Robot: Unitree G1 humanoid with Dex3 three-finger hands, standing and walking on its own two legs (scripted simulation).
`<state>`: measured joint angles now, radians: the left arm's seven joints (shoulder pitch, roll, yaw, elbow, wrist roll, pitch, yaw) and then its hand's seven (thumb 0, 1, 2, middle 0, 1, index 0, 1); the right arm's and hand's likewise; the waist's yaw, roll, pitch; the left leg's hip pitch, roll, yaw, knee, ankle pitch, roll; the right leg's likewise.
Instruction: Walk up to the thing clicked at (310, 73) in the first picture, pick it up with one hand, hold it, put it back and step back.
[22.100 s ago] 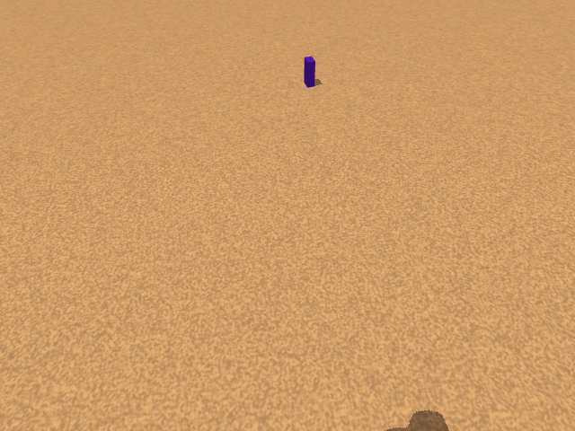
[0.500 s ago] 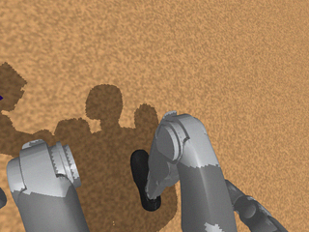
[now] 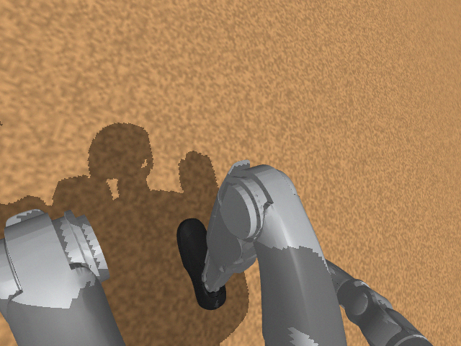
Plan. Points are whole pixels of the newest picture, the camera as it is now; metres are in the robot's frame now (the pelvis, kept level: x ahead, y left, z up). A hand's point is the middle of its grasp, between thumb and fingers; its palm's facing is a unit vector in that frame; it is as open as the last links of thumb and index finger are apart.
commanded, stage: lower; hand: left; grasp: from the side
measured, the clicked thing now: out of the picture +0.45 +0.32 -0.19
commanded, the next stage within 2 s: loosen in 0.34 s
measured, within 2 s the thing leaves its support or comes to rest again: rests again in 0.44 s
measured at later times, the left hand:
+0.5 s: hand out of the picture +0.44 +0.32 -0.18, palm faces +0.48 -0.88 -0.04, open 11.1 cm
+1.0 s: hand out of the picture +0.44 +0.33 -0.18, palm faces +0.49 -0.87 +0.00, open 15.0 cm
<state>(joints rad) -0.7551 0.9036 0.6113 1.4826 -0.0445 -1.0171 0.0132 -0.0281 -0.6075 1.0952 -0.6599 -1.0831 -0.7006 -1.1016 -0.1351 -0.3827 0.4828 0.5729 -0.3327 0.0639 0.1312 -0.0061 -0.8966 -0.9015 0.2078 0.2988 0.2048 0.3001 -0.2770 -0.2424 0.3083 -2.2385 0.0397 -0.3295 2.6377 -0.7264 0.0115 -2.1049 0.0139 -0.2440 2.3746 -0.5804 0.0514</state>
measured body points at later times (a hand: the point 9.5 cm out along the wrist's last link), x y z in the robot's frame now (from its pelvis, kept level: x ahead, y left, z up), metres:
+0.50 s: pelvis +0.00 +0.00 +0.00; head +0.25 +0.18 +0.32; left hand +0.41 +0.37 -0.18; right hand +0.16 -0.25 -0.04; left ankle +0.08 +0.12 -0.26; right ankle +0.14 -0.12 -0.26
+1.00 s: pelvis -0.01 +0.01 +0.00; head +0.24 +0.19 +0.32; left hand +0.41 +0.37 -0.18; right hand +0.15 -0.25 -0.03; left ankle +0.08 +0.12 -0.26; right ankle +0.14 -0.12 -0.26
